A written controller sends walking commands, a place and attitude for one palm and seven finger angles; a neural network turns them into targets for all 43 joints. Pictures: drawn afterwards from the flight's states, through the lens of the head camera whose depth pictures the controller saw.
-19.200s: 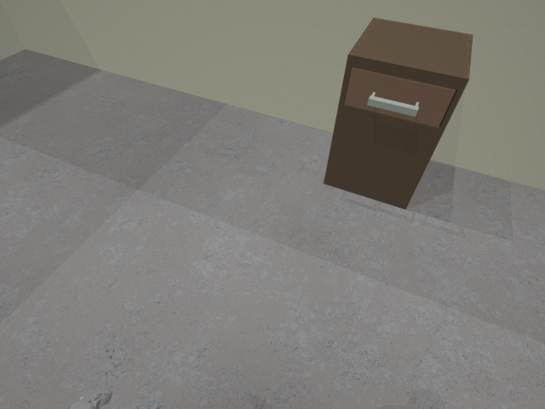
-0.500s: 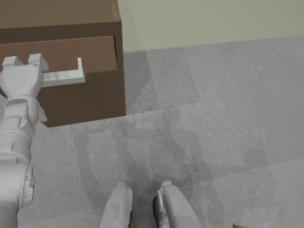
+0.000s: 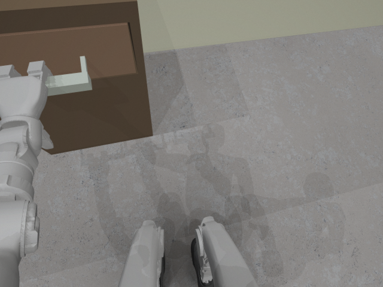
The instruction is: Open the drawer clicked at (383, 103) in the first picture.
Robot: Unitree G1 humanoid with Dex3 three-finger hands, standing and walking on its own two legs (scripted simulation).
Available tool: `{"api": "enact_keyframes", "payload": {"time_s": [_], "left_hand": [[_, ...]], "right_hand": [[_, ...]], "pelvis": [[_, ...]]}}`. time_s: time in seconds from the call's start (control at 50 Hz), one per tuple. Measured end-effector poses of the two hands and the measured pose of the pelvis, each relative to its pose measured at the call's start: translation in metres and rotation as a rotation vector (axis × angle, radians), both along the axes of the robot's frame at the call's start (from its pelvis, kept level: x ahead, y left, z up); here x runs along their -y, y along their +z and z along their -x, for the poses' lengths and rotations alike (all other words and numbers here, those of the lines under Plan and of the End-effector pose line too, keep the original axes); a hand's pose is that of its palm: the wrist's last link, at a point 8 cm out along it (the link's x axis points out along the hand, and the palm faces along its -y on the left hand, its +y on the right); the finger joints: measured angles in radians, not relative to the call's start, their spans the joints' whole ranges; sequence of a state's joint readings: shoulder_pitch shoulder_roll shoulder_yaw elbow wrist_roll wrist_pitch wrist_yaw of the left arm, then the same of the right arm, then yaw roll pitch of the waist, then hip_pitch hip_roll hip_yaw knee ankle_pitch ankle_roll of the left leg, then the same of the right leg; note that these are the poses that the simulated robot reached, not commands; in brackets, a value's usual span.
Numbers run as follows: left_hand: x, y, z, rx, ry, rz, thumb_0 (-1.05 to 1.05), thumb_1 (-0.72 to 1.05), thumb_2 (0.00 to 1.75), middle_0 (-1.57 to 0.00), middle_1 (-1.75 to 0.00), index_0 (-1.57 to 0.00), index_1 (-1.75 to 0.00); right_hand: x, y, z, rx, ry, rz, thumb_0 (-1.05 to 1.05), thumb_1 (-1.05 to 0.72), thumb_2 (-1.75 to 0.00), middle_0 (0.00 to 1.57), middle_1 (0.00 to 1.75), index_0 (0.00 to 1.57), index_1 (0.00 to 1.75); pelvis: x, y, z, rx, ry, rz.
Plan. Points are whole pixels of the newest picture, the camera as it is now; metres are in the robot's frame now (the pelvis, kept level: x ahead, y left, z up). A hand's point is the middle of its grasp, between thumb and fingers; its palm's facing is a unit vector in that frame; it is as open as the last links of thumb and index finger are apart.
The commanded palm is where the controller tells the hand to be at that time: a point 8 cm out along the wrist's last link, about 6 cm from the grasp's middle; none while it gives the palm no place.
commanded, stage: lower the fingers behind the handle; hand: left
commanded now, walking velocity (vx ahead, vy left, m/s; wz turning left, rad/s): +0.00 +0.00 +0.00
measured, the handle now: (42, 76) +0.55 +0.31 -0.04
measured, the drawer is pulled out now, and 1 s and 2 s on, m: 0.00 0.00 0.03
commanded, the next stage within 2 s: close the thumb around the handle in 0.66 s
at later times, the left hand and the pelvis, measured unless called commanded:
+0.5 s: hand (35, 107) +0.48 +0.32 -0.06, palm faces -0.05 -0.01 -1.00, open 14.0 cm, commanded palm +0.48 +0.28 -0.02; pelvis +0.00 -0.01 -0.02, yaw +0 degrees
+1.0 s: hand (37, 108) +0.48 +0.31 -0.06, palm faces -0.04 -0.02 -1.00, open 12.4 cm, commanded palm +0.48 +0.28 -0.02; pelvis +0.00 +0.00 -0.01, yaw +0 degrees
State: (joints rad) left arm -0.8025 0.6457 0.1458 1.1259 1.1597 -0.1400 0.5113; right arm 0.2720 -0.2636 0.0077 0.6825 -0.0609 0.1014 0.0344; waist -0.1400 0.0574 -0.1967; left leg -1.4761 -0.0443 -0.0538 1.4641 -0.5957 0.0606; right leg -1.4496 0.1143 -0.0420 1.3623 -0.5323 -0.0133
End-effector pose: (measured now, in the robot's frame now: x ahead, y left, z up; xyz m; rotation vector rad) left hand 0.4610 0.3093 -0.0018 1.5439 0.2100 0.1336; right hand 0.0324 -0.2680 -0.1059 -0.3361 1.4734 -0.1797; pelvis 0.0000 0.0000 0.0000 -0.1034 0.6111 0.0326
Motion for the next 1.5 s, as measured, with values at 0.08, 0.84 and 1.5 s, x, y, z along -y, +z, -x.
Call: {"api": "enact_keyframes", "payload": {"time_s": [0.08, 0.84, 1.5], "left_hand": [[-0.001, -0.002, -0.001, 0.005, 0.010, -0.005, 0.00, -0.49, 0.30, -0.31, -1.20, -0.31, -1.20], [-0.001, -0.004, -0.003, -0.003, 0.007, -0.007, 0.00, -0.48, 0.31, -0.28, -1.20, -0.29, -1.20], [-0.001, -0.004, -0.003, 0.018, -0.001, -0.008, 0.00, 0.63, 0.77, -0.32, -1.33, -0.34, -1.32]], "right_hand": [[0.002, -0.003, -0.004, 0.008, 0.007, 0.000, 0.00, -0.91, -0.90, 0.20, 0.30, 0.20, 0.30], [-0.001, -0.017, -0.012, 0.022, 0.019, -0.016, 0.00, -0.91, -0.90, 0.20, 0.30, 0.20, 0.30], [0.000, -0.019, -0.011, 0.034, 0.022, -0.015, 0.00, -0.91, -0.90, 0.20, 0.30, 0.20, 0.30]], "pelvis": [[0.002, -0.003, 0.000, -0.005, 0.001, 0.000], [0.003, -0.013, 0.001, -0.012, 0.002, 0.002], [0.002, -0.015, 0.004, -0.011, -0.004, -0.002]]}}
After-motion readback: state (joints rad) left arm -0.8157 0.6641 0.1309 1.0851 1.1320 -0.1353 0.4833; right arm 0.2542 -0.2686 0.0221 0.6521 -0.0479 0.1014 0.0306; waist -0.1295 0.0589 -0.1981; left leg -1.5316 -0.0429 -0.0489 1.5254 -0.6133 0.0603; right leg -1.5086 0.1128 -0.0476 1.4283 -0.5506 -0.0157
